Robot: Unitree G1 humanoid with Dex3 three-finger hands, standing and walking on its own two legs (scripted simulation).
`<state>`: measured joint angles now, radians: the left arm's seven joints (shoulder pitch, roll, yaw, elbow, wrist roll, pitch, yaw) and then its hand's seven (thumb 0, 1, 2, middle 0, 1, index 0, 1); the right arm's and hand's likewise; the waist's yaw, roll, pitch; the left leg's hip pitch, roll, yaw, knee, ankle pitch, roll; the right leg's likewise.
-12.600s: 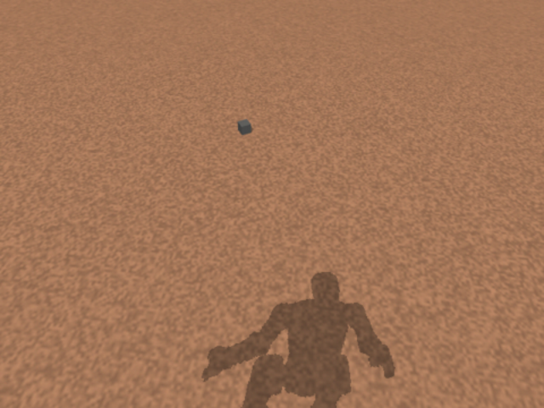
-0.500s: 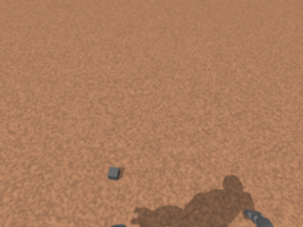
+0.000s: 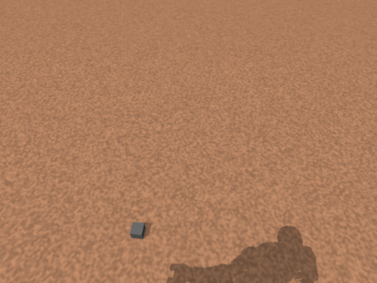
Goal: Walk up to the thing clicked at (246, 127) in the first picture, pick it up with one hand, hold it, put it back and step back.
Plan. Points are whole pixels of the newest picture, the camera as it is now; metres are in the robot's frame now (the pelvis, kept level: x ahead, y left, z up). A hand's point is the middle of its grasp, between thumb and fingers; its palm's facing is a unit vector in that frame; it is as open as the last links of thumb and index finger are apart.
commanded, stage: stand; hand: left
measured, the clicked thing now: (137, 230) +0.51 +0.24 -0.75
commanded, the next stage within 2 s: none
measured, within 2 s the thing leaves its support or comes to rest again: neither
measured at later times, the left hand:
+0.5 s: hand out of the picture +0.10 +0.26 -0.16, palm faces -0.02 -0.94 -0.34, open 7.4 cm
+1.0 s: hand out of the picture +0.07 +0.26 -0.16, palm faces -0.03 -0.94 -0.34, open 7.4 cm
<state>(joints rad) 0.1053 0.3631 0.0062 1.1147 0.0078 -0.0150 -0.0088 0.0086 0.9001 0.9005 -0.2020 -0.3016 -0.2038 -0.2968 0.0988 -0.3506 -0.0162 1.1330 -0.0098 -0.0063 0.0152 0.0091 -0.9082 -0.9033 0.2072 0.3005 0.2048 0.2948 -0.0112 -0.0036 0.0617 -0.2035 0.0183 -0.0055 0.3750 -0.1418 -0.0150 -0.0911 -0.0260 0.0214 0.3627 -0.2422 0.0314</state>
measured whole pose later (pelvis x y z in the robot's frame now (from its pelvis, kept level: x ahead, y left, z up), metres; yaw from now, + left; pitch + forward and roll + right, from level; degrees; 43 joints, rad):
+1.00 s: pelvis +0.01 +0.00 +0.00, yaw +0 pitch -1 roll +0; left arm 0.13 0.36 0.01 1.13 0.01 0.00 0.00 0.01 0.90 0.90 -0.20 -0.30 -0.20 -0.30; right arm 0.08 -0.35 -0.01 1.15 -0.01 0.00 0.01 0.01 -0.91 -0.90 0.21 0.30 0.20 0.29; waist 0.00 -0.01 0.06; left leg -0.18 0.01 0.00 0.34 -0.14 -0.01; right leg -0.06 -0.03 0.02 0.31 -0.23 0.04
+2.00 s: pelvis +0.01 +0.00 +0.00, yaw +0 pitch -2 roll +0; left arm 0.14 0.36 0.00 1.11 0.01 0.00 0.00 0.01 0.90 0.90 -0.20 -0.30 -0.20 -0.30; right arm 0.10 -0.35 -0.01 1.14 -0.01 0.00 0.01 0.01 -0.91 -0.90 0.21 0.30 0.20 0.29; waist 0.00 -0.01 0.05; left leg -0.17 0.01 0.00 0.34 -0.14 -0.01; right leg -0.05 -0.04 0.02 0.31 -0.23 0.04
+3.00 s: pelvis +0.09 -0.03 -0.01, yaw +0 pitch -2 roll +0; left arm 0.10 0.33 0.02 0.95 0.02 -0.02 0.01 0.01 0.90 0.90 -0.20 -0.30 -0.21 -0.30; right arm 0.18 -0.38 -0.04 0.99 0.00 0.04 -0.01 0.01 -0.91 -0.90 0.21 0.30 0.20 0.29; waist -0.01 0.05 0.12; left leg -0.25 0.00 -0.08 0.75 -0.52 0.00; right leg -0.23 0.00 -0.03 0.53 -0.25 -0.02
